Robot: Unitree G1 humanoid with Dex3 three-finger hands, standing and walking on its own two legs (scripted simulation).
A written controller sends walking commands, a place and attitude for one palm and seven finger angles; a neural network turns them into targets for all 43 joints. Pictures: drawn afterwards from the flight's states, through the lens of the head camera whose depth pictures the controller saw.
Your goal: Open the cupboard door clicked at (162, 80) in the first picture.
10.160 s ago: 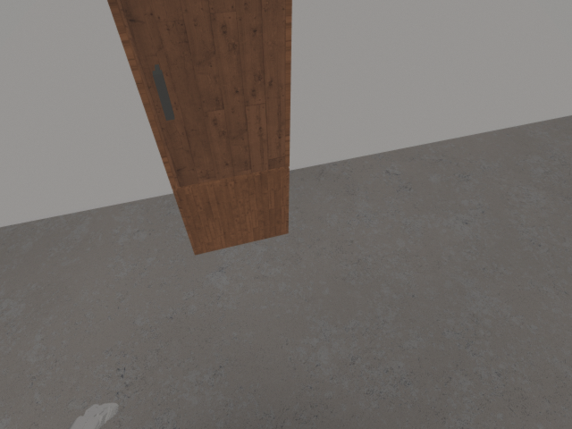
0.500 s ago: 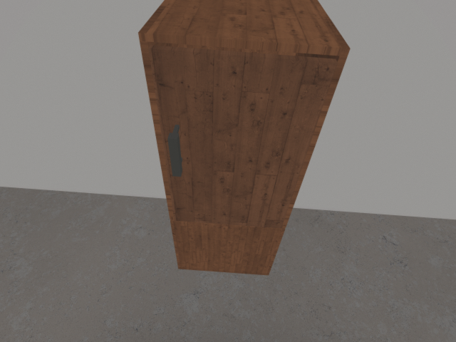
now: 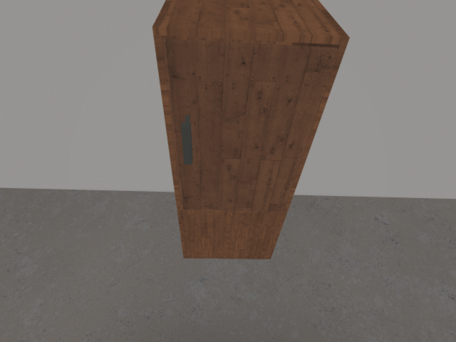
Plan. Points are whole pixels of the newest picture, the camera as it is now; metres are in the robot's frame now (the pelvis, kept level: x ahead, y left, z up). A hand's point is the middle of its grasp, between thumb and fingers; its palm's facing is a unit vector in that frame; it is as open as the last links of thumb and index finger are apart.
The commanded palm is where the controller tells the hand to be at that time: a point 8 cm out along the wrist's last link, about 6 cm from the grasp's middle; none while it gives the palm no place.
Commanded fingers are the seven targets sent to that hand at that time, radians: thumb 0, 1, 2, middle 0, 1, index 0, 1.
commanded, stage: shuffle to correct the standing spot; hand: left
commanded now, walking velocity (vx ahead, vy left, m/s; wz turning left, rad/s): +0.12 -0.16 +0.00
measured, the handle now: (187, 139) +0.60 +0.14 +0.00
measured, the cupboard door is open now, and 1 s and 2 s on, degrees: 0 0 0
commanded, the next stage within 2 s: come to a stop and stand still in 0.90 s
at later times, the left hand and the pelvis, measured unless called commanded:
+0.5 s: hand out of the picture -0.03 +0.16 -0.20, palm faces +0.09 -0.99 -0.11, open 7.3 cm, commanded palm none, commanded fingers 0.00 0.90 0.90 -0.20 -0.30 -0.20 -0.30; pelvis -0.02 +0.00 -0.02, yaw +4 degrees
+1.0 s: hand out of the picture +0.14 +0.11 -0.17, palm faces +0.14 -0.97 -0.20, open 7.2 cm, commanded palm none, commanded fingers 0.00 0.90 0.90 -0.20 -0.30 -0.20 -0.30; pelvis +0.08 -0.08 -0.01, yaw +7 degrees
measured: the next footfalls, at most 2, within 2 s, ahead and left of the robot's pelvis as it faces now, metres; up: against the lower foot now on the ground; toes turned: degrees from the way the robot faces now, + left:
right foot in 0.18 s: +0.00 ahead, -0.12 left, +0.00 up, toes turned -5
left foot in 0.44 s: +0.00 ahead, +0.10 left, +0.00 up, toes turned +11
